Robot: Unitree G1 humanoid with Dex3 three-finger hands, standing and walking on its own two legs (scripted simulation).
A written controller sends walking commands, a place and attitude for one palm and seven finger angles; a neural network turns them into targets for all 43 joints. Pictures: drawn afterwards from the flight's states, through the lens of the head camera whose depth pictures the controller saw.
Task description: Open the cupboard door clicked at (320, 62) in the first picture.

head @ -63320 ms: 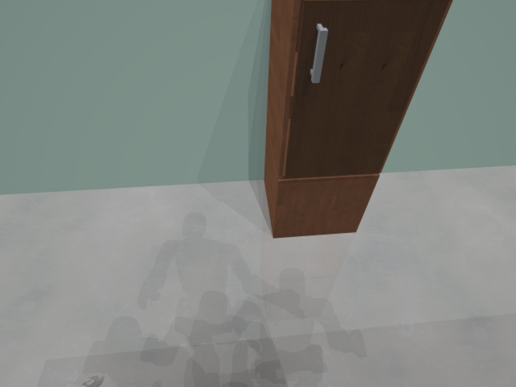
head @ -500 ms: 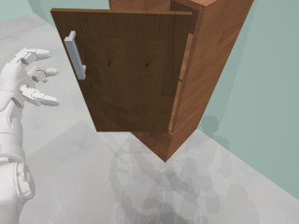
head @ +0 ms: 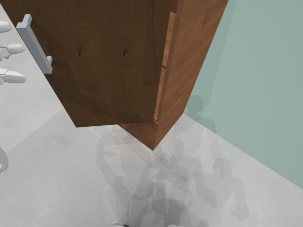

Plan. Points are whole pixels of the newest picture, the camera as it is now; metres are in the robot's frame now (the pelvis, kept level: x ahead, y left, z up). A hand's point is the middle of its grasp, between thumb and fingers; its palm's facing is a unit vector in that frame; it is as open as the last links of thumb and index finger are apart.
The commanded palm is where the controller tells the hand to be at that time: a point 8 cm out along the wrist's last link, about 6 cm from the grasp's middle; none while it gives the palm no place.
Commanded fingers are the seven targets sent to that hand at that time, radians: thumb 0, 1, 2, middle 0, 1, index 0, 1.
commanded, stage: move the hooked fingers beside the handle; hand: left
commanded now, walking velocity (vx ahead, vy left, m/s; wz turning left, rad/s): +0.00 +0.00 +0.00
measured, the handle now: (38, 46) +0.54 +0.25 +0.15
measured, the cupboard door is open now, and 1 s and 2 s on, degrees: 44 44 44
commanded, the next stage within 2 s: slide the fingers in behind the handle in 1.72 s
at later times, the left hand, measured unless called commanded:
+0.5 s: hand (4, 62) +0.47 +0.30 +0.16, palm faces +0.04 -1.00 +0.01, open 14.0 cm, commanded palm +0.45 +0.34 +0.14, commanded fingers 0.00 -0.50 0.30 -0.30 -1.20 -0.30 -1.20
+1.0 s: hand (4, 60) +0.47 +0.29 +0.16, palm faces +0.04 -1.00 +0.02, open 14.0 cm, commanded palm +0.46 +0.34 +0.14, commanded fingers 0.00 -0.50 0.30 -0.30 -1.20 -0.30 -1.20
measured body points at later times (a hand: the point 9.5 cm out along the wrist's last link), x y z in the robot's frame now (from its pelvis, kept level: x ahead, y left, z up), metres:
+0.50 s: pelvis +0.02 +0.00 +0.00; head +0.09 +0.02 +0.44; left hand +0.47 +0.35 +0.16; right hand +0.05 -0.27 -0.11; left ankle +0.02 +0.09 -0.72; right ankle -0.03 -0.10 -0.72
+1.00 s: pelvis -0.01 +0.00 +0.00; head +0.08 +0.03 +0.44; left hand +0.46 +0.35 +0.17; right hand +0.00 -0.28 -0.11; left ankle +0.02 +0.09 -0.72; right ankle -0.03 -0.10 -0.72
